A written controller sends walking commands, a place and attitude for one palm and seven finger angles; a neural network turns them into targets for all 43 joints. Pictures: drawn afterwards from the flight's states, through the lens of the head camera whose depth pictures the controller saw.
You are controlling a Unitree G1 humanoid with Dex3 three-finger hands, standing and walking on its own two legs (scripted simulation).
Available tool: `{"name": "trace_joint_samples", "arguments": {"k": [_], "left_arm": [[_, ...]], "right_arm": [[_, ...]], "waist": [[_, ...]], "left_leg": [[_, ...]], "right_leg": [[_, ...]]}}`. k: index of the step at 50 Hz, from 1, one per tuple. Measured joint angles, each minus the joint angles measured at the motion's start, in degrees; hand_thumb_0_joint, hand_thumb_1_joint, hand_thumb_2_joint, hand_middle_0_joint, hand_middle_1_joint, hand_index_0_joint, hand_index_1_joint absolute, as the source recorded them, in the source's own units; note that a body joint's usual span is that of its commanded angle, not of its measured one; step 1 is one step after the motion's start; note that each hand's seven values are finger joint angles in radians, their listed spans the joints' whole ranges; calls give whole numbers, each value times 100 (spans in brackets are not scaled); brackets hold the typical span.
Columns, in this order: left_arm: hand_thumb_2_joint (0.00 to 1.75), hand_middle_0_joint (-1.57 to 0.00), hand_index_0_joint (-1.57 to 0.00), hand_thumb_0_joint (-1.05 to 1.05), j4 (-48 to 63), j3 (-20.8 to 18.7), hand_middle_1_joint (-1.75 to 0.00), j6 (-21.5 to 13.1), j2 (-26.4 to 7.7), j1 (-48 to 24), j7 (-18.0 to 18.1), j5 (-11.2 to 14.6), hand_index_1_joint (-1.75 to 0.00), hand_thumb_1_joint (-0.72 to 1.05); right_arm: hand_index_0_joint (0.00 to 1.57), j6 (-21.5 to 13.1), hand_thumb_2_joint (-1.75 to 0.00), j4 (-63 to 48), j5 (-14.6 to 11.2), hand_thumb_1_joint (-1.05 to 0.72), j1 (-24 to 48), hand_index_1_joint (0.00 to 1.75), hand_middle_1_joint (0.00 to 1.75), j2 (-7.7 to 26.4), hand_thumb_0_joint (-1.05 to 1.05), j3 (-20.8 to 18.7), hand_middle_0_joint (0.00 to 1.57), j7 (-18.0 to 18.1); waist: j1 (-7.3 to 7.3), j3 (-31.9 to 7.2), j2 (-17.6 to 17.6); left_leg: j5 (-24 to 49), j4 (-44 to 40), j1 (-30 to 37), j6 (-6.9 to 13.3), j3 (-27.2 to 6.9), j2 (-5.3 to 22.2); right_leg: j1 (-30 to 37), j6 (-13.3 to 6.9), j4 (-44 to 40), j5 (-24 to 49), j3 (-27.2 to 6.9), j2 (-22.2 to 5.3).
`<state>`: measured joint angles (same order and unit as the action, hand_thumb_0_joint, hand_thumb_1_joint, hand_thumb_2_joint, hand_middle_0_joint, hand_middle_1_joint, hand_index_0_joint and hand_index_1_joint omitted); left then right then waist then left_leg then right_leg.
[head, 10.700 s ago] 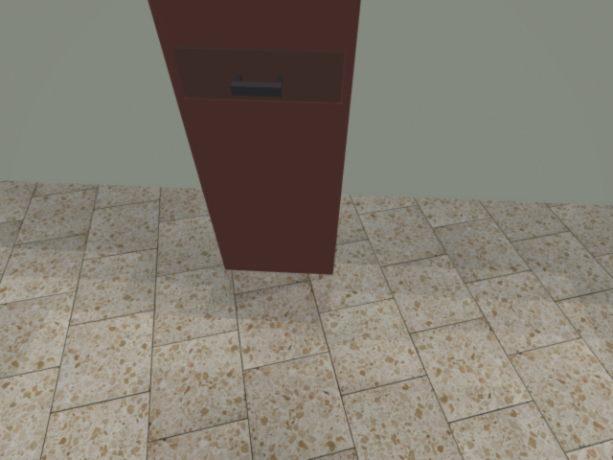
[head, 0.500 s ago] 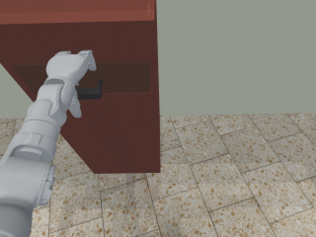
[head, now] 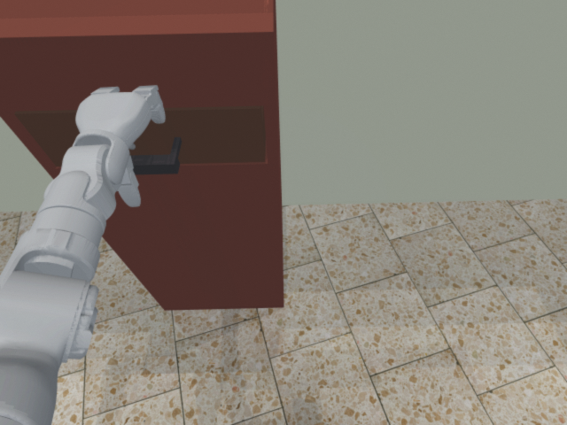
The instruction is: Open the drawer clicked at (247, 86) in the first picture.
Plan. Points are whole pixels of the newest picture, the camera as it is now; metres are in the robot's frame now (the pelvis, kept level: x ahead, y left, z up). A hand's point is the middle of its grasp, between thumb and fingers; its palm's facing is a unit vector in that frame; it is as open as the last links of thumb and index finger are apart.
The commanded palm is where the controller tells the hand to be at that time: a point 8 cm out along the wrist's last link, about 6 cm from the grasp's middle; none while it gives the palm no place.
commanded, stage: lower the fingers behind the handle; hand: left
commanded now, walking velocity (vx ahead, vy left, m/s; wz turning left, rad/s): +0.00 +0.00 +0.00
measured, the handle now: (145, 154) +0.53 +0.21 +0.06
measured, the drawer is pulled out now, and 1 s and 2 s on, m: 0.00 0.00 0.00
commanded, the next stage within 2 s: close the thumb around the handle in 1.70 s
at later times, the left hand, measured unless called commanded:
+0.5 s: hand (127, 164) +0.48 +0.22 +0.09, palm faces -0.04 -0.03 -1.00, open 13.8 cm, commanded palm +0.47 +0.23 +0.15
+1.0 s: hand (140, 177) +0.48 +0.21 +0.06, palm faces -0.05 -0.03 -1.00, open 13.8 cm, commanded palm +0.46 +0.22 +0.12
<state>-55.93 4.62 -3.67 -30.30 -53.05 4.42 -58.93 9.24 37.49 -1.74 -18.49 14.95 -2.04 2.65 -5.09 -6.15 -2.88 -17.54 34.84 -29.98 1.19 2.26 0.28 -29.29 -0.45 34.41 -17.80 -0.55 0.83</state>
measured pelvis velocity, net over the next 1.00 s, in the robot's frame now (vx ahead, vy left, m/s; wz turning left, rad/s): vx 0.00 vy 0.01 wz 0.00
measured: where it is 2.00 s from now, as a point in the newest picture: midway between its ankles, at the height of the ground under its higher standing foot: outside the picture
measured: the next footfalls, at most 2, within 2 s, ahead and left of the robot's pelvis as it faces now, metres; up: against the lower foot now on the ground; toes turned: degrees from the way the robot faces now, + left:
none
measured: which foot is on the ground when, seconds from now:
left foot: down 0.00-1.00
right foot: down 0.00-1.00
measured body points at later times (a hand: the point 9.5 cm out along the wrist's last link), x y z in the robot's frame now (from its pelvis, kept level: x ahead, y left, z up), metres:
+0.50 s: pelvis +0.01 +0.00 +0.00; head +0.07 +0.00 +0.44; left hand +0.48 +0.22 +0.15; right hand +0.04 -0.27 -0.13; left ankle -0.01 +0.11 -0.73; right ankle -0.02 -0.12 -0.73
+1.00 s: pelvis +0.00 +0.01 -0.01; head +0.07 +0.00 +0.44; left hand +0.48 +0.21 +0.12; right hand +0.03 -0.26 -0.14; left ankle -0.01 +0.11 -0.73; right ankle -0.02 -0.12 -0.73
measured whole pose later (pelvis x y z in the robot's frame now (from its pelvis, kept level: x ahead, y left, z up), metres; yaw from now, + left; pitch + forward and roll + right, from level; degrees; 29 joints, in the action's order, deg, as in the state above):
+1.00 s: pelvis +0.00 +0.01 -0.01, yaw +0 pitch +15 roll -1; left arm -56.1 4.5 -4.9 -27.8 -47.9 10.4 -60.5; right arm 9.9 39.2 -0.1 -19.7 14.1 -3.4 1.1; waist -4.9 -7.5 -2.8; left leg -20.0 39.8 -35.2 1.6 1.9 0.3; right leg -33.7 0.0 38.0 -19.6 -0.2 0.8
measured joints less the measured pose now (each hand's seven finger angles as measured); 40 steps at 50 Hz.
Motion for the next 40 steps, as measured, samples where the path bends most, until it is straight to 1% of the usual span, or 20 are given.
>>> {"name": "trace_joint_samples", "arguments": {"k": [3,10,15,20,24,30,35,37,40], "left_arm": [[30,-33,-36,0,30,-40,-121,-47,-28,7,-28,-9,-123,-49],[30,-33,-35,0,101,-47,-121,-40,-65,91,-27,28,-122,-49],[30,-32,-33,0,74,-93,-121,-54,-112,201,-33,11,-122,-49],[30,-32,-32,0,220,-99,-120,-193,-125,386,-16,7,-121,-49],[30,-32,-32,0,336,-95,-120,-303,-47,498,127,13,-120,-49],[30,-32,-32,0,167,-108,-120,-172,18,427,359,-81,-120,-49],[30,-32,-32,0,124,-75,-120,-60,57,425,391,-88,-120,-49],[30,-32,-32,0,142,-88,-120,-82,84,451,377,-79,-121,-49],[30,-32,-32,0,148,-9,-120,-72,131,489,387,-91,-121,-49]], "right_arm": [[20,-1,-90,27,1,-90,-36,30,30,5,0,-2,20,9],[20,22,-90,79,7,-90,-140,30,30,24,0,-48,20,-6],[20,37,-90,92,12,-90,-164,30,30,24,0,-55,20,-11],[20,17,-90,78,44,-90,-190,30,30,9,0,-113,20,-29],[20,17,-90,118,75,-90,-178,30,30,3,0,-150,20,-63],[20,5,-90,145,96,-90,-80,30,30,-27,0,-138,20,-112],[20,13,-90,123,126,-90,-86,30,30,-55,0,-153,20,-136],[20,32,-90,136,135,-90,-98,30,30,-62,0,-154,20,-143],[20,65,-90,151,139,-90,-118,30,30,-70,0,-155,20,-154]], "waist": [[2,9,10],[17,-2,1],[13,-18,18],[38,-14,32],[72,-37,33],[51,-67,50],[42,-112,31],[52,-123,24],[59,-142,14]], "left_leg": [[0,4,-9,1,0,4],[-18,11,-7,1,2,14],[-39,31,-29,6,15,22],[-73,93,-98,14,3,20],[-119,177,-168,25,-18,8],[-173,300,-316,39,-29,-1],[-202,354,-390,47,-31,-2],[-213,366,-390,50,-32,-3],[-228,387,-396,52,-37,-5]], "right_leg": [[-7,0,-2,2,-1,5],[5,0,-21,2,-4,14],[-16,5,-15,-5,-17,22],[-66,11,16,-28,-5,20],[-114,23,74,-70,16,8],[-249,35,178,-119,27,-3],[-311,46,209,-137,28,-4],[-307,50,214,-145,29,-5],[-309,53,229,-158,33,-7]]}}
